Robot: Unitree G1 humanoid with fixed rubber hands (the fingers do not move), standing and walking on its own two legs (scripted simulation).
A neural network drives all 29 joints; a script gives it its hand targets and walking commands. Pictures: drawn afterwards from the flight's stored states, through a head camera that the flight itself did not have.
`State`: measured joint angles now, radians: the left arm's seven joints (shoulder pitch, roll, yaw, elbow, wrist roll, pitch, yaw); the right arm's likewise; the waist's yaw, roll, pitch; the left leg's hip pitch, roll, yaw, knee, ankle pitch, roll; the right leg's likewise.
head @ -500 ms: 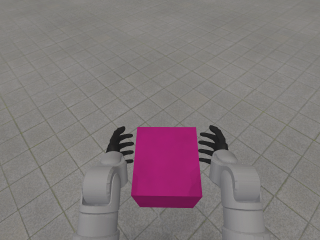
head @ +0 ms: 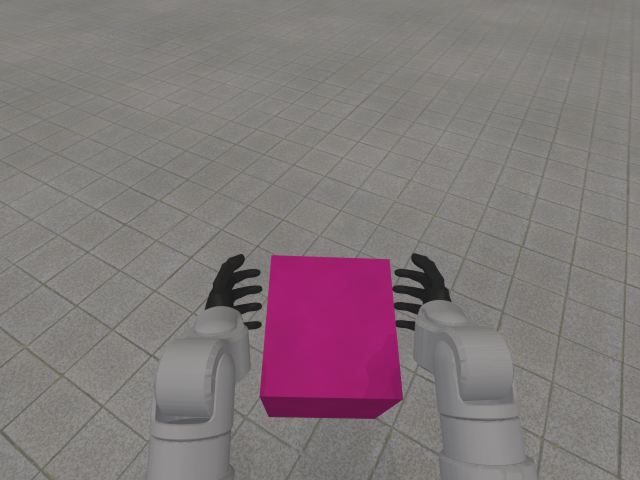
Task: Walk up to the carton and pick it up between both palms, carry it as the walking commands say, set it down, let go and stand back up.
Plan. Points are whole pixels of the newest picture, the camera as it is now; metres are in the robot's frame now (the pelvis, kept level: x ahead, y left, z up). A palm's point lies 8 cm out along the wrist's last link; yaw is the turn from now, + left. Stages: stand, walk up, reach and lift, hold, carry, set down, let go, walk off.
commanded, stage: carry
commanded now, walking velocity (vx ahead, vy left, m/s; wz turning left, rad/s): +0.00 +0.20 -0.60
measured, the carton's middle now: (326, 341) +0.32 +0.02 +0.01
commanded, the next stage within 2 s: none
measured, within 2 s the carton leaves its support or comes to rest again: neither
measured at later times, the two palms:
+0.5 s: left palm (197, 322) +0.29 +0.16 +0.10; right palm (414, 377) +0.23 -0.07 +0.10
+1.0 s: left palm (185, 317) +0.30 +0.18 +0.09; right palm (367, 446) +0.17 -0.02 +0.10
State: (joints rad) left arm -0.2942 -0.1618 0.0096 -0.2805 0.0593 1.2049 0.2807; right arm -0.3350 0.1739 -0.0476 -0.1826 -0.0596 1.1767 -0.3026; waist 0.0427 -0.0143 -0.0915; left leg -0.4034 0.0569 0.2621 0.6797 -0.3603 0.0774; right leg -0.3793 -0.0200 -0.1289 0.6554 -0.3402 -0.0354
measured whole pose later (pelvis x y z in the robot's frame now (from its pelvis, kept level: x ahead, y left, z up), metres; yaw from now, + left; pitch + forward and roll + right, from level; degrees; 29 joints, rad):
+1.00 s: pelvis -0.01 +0.24 +0.01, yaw -38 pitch +4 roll -1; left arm -0.25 -0.15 0.02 -0.29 0.08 1.20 0.27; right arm -0.31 0.17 -0.02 -0.19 -0.03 1.17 -0.27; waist 0.02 -0.04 -0.06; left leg -0.43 0.07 0.14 0.64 -0.30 0.03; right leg -0.58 -0.03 -0.03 1.06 -0.51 0.02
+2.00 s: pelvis +0.10 +0.43 +0.00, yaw -72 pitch +4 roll +0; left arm -0.21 -0.14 -0.04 -0.31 0.07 1.17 0.27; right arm -0.29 0.16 -0.03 -0.25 0.00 1.16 -0.28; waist -0.03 -0.01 -0.04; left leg -0.47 0.04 0.03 0.73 -0.37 -0.02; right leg -0.41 -0.07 0.04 0.62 -0.27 0.07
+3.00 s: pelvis +0.30 +0.54 +0.01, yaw -108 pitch +3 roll +0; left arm -0.22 -0.15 -0.04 -0.28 0.05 1.18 0.25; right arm -0.25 0.15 -0.03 -0.27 -0.03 1.18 -0.29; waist 0.01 0.04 -0.04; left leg -0.54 0.06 0.12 0.94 -0.46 -0.01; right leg -0.37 -0.03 -0.08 0.63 -0.31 -0.01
